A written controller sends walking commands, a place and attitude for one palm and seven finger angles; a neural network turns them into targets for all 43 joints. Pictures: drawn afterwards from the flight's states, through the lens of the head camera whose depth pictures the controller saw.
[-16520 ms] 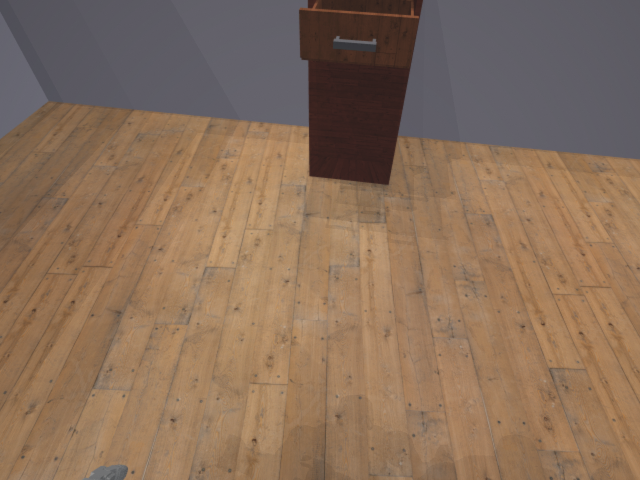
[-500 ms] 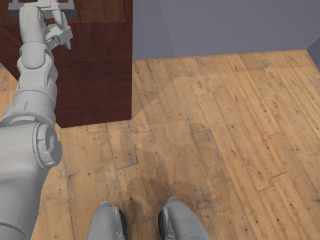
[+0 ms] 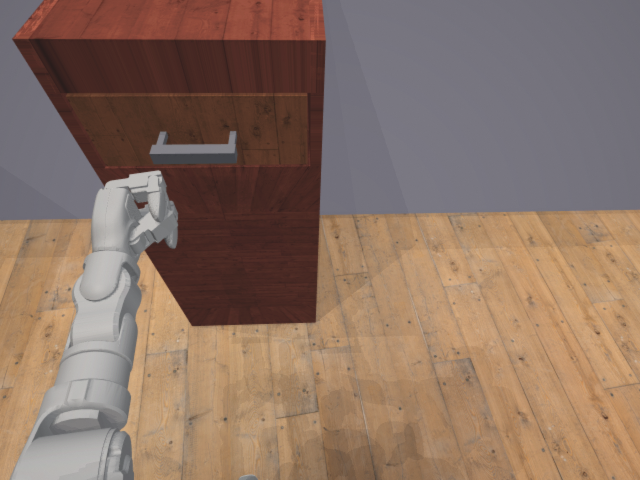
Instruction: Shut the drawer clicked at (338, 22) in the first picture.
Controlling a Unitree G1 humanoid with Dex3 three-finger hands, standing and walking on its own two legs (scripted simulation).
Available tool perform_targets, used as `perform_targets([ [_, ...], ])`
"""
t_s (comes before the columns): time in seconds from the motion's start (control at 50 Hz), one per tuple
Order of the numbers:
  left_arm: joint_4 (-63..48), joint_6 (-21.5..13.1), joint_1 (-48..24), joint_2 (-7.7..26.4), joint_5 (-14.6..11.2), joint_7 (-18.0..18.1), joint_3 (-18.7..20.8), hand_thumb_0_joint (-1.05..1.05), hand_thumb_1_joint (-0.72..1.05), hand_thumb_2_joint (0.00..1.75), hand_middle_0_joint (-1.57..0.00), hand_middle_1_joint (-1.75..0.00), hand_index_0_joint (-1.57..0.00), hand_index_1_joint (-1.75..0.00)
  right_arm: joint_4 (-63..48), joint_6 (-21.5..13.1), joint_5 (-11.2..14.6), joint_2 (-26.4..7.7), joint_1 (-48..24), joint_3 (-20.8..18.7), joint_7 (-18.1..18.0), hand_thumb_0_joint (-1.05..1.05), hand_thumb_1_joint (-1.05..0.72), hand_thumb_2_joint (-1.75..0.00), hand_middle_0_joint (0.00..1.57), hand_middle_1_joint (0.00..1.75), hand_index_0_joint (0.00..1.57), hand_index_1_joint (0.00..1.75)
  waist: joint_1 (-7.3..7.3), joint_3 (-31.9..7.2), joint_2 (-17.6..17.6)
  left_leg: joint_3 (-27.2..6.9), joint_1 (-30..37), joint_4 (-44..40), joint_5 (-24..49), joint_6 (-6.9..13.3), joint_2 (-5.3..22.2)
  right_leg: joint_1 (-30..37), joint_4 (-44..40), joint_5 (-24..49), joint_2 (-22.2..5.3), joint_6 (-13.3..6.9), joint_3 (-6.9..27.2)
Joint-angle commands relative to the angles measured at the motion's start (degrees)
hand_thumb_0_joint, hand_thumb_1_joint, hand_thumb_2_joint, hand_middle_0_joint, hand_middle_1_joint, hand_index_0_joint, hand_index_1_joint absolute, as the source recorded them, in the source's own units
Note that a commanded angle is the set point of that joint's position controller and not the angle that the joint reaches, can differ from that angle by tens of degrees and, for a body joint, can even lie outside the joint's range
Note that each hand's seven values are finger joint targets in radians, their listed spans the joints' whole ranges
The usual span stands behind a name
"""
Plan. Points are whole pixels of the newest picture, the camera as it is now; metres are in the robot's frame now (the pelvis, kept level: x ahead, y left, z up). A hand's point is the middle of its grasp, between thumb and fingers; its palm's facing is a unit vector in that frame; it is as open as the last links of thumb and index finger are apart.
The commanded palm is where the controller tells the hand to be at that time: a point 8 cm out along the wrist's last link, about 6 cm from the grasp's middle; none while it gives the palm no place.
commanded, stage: draw the hand back to the body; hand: left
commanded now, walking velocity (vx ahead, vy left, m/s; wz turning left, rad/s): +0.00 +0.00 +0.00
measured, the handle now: (196, 145) +0.60 +0.18 +0.05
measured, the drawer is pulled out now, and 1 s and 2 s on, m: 0.00 0.00 0.00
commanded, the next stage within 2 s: step back with the hand held close in 1.02 s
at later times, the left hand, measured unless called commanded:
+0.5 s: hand (79, 317) +0.26 +0.21 +0.15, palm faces +0.28 -0.93 -0.25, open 3.3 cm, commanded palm +0.21 +0.25 +0.17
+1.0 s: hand out of the picture +0.16 +0.24 +0.19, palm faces +0.43 -0.81 -0.39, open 3.3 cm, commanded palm +0.11 +0.28 +0.21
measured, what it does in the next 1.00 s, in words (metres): stands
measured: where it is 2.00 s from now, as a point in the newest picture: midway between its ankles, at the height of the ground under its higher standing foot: outside the picture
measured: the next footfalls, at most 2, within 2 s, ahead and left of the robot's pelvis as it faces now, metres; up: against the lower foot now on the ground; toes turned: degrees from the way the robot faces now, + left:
none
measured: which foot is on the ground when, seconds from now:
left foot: down 0.00-1.00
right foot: down 0.00-1.00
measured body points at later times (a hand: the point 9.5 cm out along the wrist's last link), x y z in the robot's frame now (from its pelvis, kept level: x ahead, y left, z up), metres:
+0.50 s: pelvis -0.01 -0.01 +0.04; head -0.02 -0.03 +0.49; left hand +0.24 +0.26 +0.17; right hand +0.20 -0.21 -0.04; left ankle +0.00 +0.12 -0.70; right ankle -0.05 -0.11 -0.70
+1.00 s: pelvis -0.01 -0.01 +0.04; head -0.03 -0.03 +0.49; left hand +0.13 +0.28 +0.22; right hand +0.18 -0.23 -0.05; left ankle +0.00 +0.12 -0.70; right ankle -0.05 -0.11 -0.70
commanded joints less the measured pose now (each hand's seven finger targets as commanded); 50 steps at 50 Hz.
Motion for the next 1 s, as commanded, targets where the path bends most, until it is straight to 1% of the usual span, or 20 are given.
perform_targets([
  [0.0, -18.02, -1.90, -13.96, 8.43, -2.41, -2.19, -0.86, 0.00, 0.90, 0.90, -1.40, -1.60, -1.40, -1.60, -5.86, -2.82, 0.69, -8.15, -0.45, -2.97, -1.34, 0.00, -0.90, -0.90, 0.20, 0.30, 0.20, 0.30, 0.26, -16.80, 1.44, -1.49, 21.40, -3.76, 26.70, 2.74, -4.44, 8.48, -5.51, 37.60, 1.56, 0.94, 1.35],
  [0.06, -25.32, -0.76, -11.58, 8.21, -3.57, -3.50, -1.68, 0.00, 0.90, 0.90, -1.40, -1.60, -1.40, -1.60, -7.66, -3.52, 1.11, -7.91, -3.84, -2.60, -1.95, 0.00, -0.90, -0.90, 0.20, 0.30, 0.20, 0.30, 1.16, -17.13, 2.32, -1.86, 24.53, -5.01, 27.28, 2.74, -4.61, 10.26, -6.30, 36.85, 1.26, 0.66, 1.20],
  [0.08, -26.11, -0.30, -9.96, 8.32, -4.03, -3.67, -0.88, 0.00, 0.90, 0.90, -1.40, -1.60, -1.40, -1.60, -8.02, -3.88, 1.25, -7.72, -5.02, -2.44, -2.22, 0.00, -0.90, -0.90, 0.20, 0.30, 0.20, 0.30, 1.71, -16.92, 0.84, -2.19, 25.54, -5.66, 27.53, 2.69, -4.49, 10.35, -6.63, 36.60, 1.22, 0.72, 0.97],
  [0.12, -28.72, 0.90, -7.54, 7.27, -4.71, -4.09, -1.68, 0.00, 0.90, 0.90, -1.40, -1.60, -1.40, -1.60, -9.01, -4.58, 1.41, -7.48, -7.48, -1.90, -2.62, 0.00, -0.90, -0.90, 0.20, 0.30, 0.20, 0.30, 2.15, -14.18, 0.44, -2.32, 25.31, -6.97, 25.16, 2.60, -4.65, 10.73, -7.72, 34.80, 1.03, 0.73, 0.86],
  [0.14, -33.18, 2.19, -4.83, 10.87, 1.88, 1.72, -3.55, 0.00, 0.90, 0.90, -1.40, -1.60, -1.40, -1.60, -9.92, -3.84, 1.14, -6.44, -12.67, -1.76, -3.69, 0.00, -0.90, -0.90, 0.20, 0.30, 0.20, 0.30, 4.95, -12.61, -1.73, -1.21, 28.19, -10.77, 22.53, 2.10, -4.37, 11.69, -11.92, 30.93, -0.22, 0.31, 3.03],
  [0.16, -34.15, 3.55, -2.69, 7.95, 2.17, 4.63, -5.14, 0.00, 0.90, 0.90, -1.40, -1.60, -1.40, -1.60, -10.24, -3.76, 0.97, -6.24, -13.41, -1.40, -4.52, 0.00, -0.90, -0.90, 0.20, 0.30, 0.20, 0.30, 4.10, -8.55, -1.57, -1.22, 28.36, -12.71, 20.75, 2.19, -4.35, 11.48, -13.62, 28.48, -0.17, 0.24, 2.85],
  [0.18, -35.31, 4.83, -0.23, 6.94, 3.12, 6.52, -6.19, 0.00, 0.90, 0.90, -1.40, -1.60, -1.40, -1.60, -10.06, -3.60, 0.88, -6.21, -14.13, -1.13, -4.92, 0.00, -0.90, -0.90, 0.20, 0.30, 0.20, 0.30, 4.48, -8.02, -0.84, -1.29, 29.33, -14.21, 20.04, 2.13, -4.21, 13.11, -14.46, 27.60, -0.45, 0.33, 2.82],
  [0.26, -38.55, 7.89, 4.89, 9.19, 4.56, 10.35, -3.71, 0.00, 0.90, 0.90, -1.40, -1.60, -1.40, -1.60, -9.67, -3.04, 0.47, -6.00, -16.55, -0.29, -6.26, 0.00, -0.90, -0.90, 0.20, 0.30, 0.20, 0.30, 5.38, -4.91, -3.94, -1.27, 32.15, -18.80, 18.97, 2.40, -4.08, 17.57, -18.89, 25.66, -0.52, 0.38, 2.82],
  [0.36, -45.71, 9.37, 11.01, 8.50, 5.15, 12.00, -3.38, 0.00, 0.90, 0.90, -1.40, -1.60, -1.40, -1.60, -9.80, -3.77, -0.23, -5.09, -19.07, 0.79, -6.72, 0.00, -0.90, -0.90, 0.20, 0.30, 0.20, 0.30, 6.22, -2.41, -1.10, -1.15, 36.59, -23.18, 19.05, 2.30, -4.28, 21.62, -23.64, 24.04, -0.64, 0.16, 2.95],
  [0.4, -49.93, 9.37, 13.61, 8.11, 5.29, 12.40, -3.13, 0.00, 0.90, 0.90, -1.40, -1.60, -1.40, -1.60, -9.86, -4.44, -0.57, -4.66, -19.70, 1.07, -6.63, 0.00, -0.90, -0.90, 0.20, 0.30, 0.20, 0.30, 6.39, -1.73, 1.00, -1.07, 38.38, -24.54, 19.41, 2.09, -4.32, 22.79, -24.92, 24.22, -0.77, 0.08, 2.84],
  [0.46, -52.97, 9.72, 22.31, 7.95, 5.26, 12.55, -2.32, 0.00, 0.90, 0.90, -1.40, -1.60, -1.40, -1.60, -9.67, -5.24, -1.11, -4.76, -20.19, 1.02, -6.44, 0.00, -0.90, -0.90, 0.20, 0.30, 0.20, 0.30, 7.19, -0.52, -1.09, -1.06, 39.23, -25.58, 21.14, 2.10, -4.22, 24.77, -26.16, 25.52, -0.60, 0.19, 2.63],
  [0.48, -55.19, 9.68, 23.71, 7.18, 5.11, 12.52, -2.70, 0.00, 0.90, 0.90, -1.40, -1.60, -1.40, -1.60, -9.90, -5.43, -1.13, -4.48, -20.34, 1.07, -6.31, 0.00, -0.90, -0.90, 0.20, 0.30, 0.20, 0.30, 7.02, 0.20, -0.16, -1.00, 39.51, -25.91, 20.88, 2.02, -4.12, 24.95, -26.24, 25.31, -0.81, 0.25, 2.63],
  [0.54, -58.71, 9.41, 28.82, 8.64, 5.17, 12.83, -0.02, 0.00, 0.90, 0.90, -1.40, -1.60, -1.40, -1.60, -9.73, -5.89, -1.49, -4.50, -20.84, 0.82, -6.24, 0.00, -0.90, -0.90, 0.20, 0.30, 0.20, 0.30, 7.55, 1.49, -2.15, -0.93, 39.69, -26.43, 20.25, 2.13, -4.33, 24.93, -27.66, 24.39, -0.68, 0.51, 2.69],
  [0.62, -65.53, 8.19, 36.36, 9.23, 5.22, 13.13, 2.13, 0.00, 0.90, 0.90, -1.40, -1.60, -1.40, -1.60, -9.53, -7.19, -1.75, -4.08, -20.84, 0.43, -6.08, 0.00, -0.90, -0.90, 0.20, 0.30, 0.20, 0.30, 8.00, 1.97, 1.10, -0.97, 40.16, -26.34, 20.52, 1.98, -4.26, 25.66, -27.75, 23.67, -1.07, 0.33, 2.68],
  [0.66, -67.67, 7.64, 41.46, 10.89, 5.42, 13.29, 4.48, 0.00, 0.90, 0.90, -1.40, -1.60, -1.40, -1.60, -9.04, -8.26, -2.02, -4.37, -21.01, -0.02, -6.01, 0.00, -0.90, -0.90, 0.20, 0.30, 0.20, 0.30, 8.65, 2.89, -0.70, -0.86, 40.03, -25.97, 21.27, 2.06, -4.26, 24.89, -28.90, 24.06, -0.79, 0.50, 2.75],
  [0.68, -69.42, 7.40, 43.26, 9.75, 5.15, 13.32, 3.93, 0.00, 0.90, 0.90, -1.40, -1.60, -1.40, -1.60, -9.35, -8.38, -1.89, -3.99, -20.59, 0.04, -5.93, 0.00, -0.90, -0.90, 0.20, 0.30, 0.20, 0.30, 8.41, 2.71, -0.82, -1.17, 39.51, -26.13, 20.85, 2.06, -4.12, 25.78, -27.79, 23.47, -1.24, 0.51, 2.54],
  [0.82, -75.45, 5.37, 54.92, 10.85, 5.24, 13.68, 8.00, 0.00, 0.90, 0.90, -1.40, -1.60, -1.40, -1.60, -9.21, -11.04, -1.68, -3.82, -19.97, -0.82, -6.17, 0.00, -0.90, -0.90, 0.20, 0.30, 0.20, 0.30, 8.98, 6.37, -0.39, -0.65, 38.50, -25.20, 19.03, 2.07, -3.87, 23.11, -28.97, 21.15, -1.09, 0.70, 2.87],
  [0.9, -71.94, 5.60, 50.85, 8.78, 5.70, 13.70, 5.56, 0.00, 0.90, 0.90, -1.40, -1.60, -1.40, -1.60, -7.94, -11.71, -1.84, -4.43, -18.88, -1.03, -6.77, 0.00, -0.90, -0.90, 0.20, 0.30, 0.20, 0.30, 7.75, 10.47, -2.02, -0.83, 38.30, -25.99, 14.92, 2.20, -3.84, 19.65, -30.89, 15.46, -1.05, 1.04, 2.74],
  [0.94, -72.42, 5.31, 50.05, 9.25, 5.83, 13.94, 6.06, 0.00, 0.90, 0.90, -1.40, -1.60, -1.40, -1.60, -7.86, -12.05, -1.99, -4.63, -18.65, -1.14, -7.05, 0.00, -0.90, -0.90, 0.20, 0.30, 0.20, 0.30, 8.14, 8.20, -2.73, -1.08, 38.95, -25.77, 15.96, 2.49, -4.00, 20.98, -30.24, 16.44, -1.17, 0.89, 2.82],
  [0.98, -73.13, 5.15, 50.19, 9.44, 5.88, 14.03, 6.13, 0.00, 0.90, 0.90, -1.40, -1.60, -1.40, -1.60, -7.89, -12.47, -2.09, -4.29, -18.74, -1.01, -7.18, 0.00, -0.90, -0.90, 0.20, 0.30, 0.20, 0.30, 8.42, 6.90, -0.25, -1.09, 39.47, -25.83, 16.90, 2.43, -4.06, 22.43, -29.47, 17.95, -1.47, 0.71, 2.86],
])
